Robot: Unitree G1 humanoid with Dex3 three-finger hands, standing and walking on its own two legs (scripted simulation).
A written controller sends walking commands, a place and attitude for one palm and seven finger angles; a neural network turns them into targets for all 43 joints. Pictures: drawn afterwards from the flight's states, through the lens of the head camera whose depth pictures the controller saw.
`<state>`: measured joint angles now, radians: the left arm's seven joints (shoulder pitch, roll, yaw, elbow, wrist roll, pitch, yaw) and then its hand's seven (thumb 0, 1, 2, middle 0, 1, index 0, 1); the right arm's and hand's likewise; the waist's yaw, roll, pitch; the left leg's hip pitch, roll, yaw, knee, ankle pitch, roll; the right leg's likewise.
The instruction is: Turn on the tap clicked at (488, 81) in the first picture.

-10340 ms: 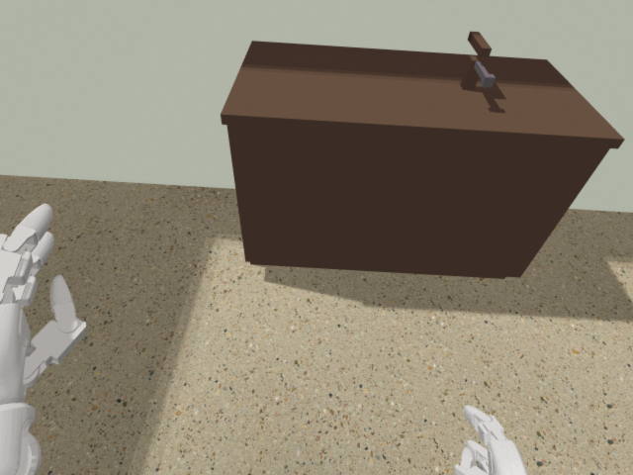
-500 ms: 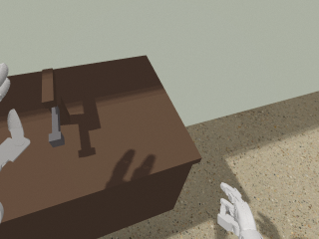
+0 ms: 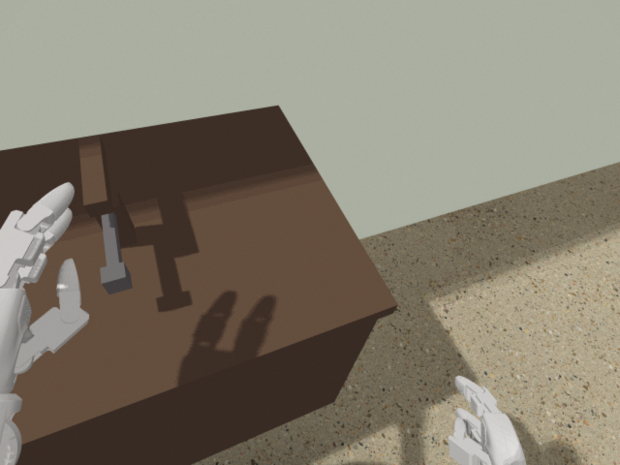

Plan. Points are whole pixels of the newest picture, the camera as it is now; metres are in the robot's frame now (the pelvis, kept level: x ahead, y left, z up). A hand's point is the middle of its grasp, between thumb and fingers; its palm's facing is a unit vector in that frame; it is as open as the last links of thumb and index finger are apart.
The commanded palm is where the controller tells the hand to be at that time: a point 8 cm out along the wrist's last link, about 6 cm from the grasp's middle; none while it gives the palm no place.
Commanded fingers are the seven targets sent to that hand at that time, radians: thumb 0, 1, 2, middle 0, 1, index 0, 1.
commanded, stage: come to a stop and stand still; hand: left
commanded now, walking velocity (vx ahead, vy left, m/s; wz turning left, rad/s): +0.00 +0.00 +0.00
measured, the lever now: (116, 278) +0.32 +0.26 +0.04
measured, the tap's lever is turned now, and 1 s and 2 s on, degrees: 0 0 0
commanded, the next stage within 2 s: look again from close up in 0.48 s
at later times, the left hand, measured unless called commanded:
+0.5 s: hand out of the picture +0.23 +0.30 +0.17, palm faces +0.38 -0.84 -0.38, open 7.4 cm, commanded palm +0.17 +0.33 +0.18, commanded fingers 0.00 0.90 0.90 -0.20 -0.30 -0.20 -0.30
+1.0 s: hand out of the picture +0.22 +0.28 +0.17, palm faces +0.38 -0.83 -0.41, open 7.4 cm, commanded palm +0.16 +0.31 +0.18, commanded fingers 0.00 0.90 0.90 -0.20 -0.30 -0.20 -0.30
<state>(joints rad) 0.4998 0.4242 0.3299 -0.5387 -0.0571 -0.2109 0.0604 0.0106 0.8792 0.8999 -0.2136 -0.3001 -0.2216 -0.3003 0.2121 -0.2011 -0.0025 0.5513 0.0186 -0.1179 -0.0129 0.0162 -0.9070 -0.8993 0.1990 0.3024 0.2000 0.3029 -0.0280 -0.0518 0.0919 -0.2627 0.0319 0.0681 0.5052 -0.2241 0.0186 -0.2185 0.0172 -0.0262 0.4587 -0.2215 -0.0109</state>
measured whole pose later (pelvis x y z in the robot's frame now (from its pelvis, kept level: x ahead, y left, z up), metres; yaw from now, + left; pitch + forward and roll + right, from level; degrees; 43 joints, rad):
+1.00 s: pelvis +0.01 +0.03 +0.00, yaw +2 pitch -1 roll -2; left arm 0.43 0.40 0.37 -0.47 -0.04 -0.24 0.09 0.01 0.88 0.90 -0.21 -0.30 -0.22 -0.30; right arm 0.23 -0.19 0.02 0.57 0.01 -0.12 -0.02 0.02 -0.90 -0.90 0.20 0.30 0.20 0.30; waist 0.01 -0.01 0.06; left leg -0.24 -0.01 0.06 0.46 -0.21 0.06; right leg -0.16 -0.02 -0.04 0.37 -0.19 0.03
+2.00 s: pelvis +0.01 -0.04 +0.00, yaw +1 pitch +0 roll -1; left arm 0.47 0.43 0.40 -0.53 -0.10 -0.16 0.07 0.01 0.88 0.90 -0.21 -0.30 -0.22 -0.30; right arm 0.22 -0.19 -0.01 0.56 0.02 -0.08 -0.02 0.02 -0.91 -0.90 0.20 0.30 0.20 0.30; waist 0.01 -0.01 0.06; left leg -0.31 0.09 0.02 0.55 -0.25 -0.04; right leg -0.24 0.08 -0.07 0.48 -0.24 -0.07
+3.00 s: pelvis +0.01 -0.05 -0.01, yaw +2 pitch +0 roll -1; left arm 0.49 0.43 0.38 -0.55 -0.11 -0.13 0.08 0.01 0.88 0.90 -0.21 -0.30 -0.22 -0.30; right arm 0.22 -0.20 -0.01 0.56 0.02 -0.07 -0.02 0.02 -0.90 -0.90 0.20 0.30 0.20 0.30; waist 0.00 0.00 0.06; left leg -0.31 0.09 0.01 0.57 -0.26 -0.05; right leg -0.24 0.08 -0.08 0.50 -0.26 -0.08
